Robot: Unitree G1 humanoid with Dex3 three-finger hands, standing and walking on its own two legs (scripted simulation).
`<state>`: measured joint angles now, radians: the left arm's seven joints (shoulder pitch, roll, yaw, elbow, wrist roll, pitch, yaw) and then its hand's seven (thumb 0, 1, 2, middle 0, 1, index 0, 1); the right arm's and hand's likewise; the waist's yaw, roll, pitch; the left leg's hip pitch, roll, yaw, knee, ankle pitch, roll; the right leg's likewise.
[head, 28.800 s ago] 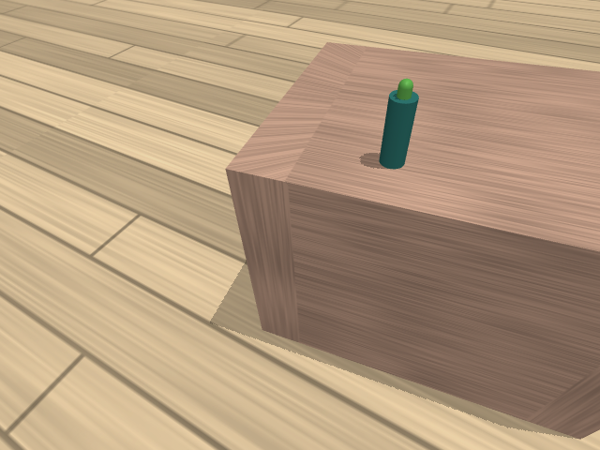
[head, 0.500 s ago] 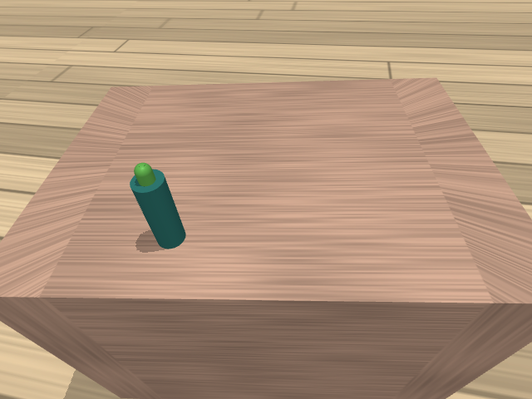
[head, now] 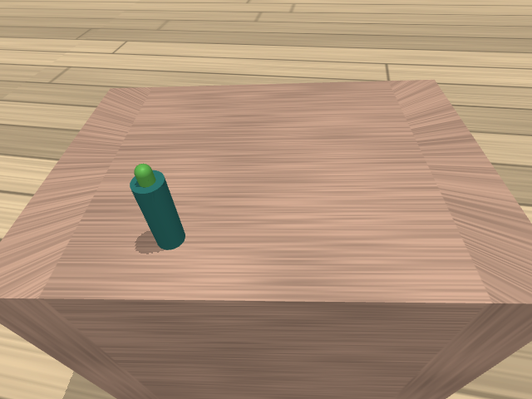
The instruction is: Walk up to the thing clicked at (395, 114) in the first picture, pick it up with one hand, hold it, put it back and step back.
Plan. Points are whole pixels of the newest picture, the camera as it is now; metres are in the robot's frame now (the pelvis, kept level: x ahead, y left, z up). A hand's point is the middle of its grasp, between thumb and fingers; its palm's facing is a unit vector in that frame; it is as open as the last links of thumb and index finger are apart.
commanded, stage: stand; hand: left
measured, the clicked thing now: (157, 206) +0.44 +0.21 +0.06
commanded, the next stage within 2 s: step back in 0.30 s
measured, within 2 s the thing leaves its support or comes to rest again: neither
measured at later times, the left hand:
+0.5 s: hand out of the picture +0.07 +0.28 -0.16, palm faces -0.02 -0.93 -0.38, open 7.4 cm
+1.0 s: hand out of the picture -0.02 +0.32 -0.18, palm faces -0.11 -0.92 -0.38, open 7.4 cm
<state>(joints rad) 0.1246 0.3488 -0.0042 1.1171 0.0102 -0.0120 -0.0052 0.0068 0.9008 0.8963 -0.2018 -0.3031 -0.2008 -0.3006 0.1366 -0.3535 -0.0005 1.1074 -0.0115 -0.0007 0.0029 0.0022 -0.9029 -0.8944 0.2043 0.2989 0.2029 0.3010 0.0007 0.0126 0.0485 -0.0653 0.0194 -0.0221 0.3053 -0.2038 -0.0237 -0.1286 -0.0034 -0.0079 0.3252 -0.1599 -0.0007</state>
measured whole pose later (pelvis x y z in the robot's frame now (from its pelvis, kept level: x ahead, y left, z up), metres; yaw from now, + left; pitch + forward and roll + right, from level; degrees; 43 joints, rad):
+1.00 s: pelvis -0.14 +0.06 -0.03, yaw -5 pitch -2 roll -1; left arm 0.13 0.40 0.07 0.88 0.02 0.07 0.00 0.01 0.90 0.90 -0.20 -0.30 -0.20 -0.30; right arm 0.13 -0.36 -0.04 0.84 -0.02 0.03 -0.02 0.00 -0.90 -0.89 0.21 0.30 0.21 0.30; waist -0.01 -0.02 0.20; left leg -0.36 0.03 0.07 0.65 -0.26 0.04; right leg -0.28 0.04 0.08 0.77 -0.46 0.00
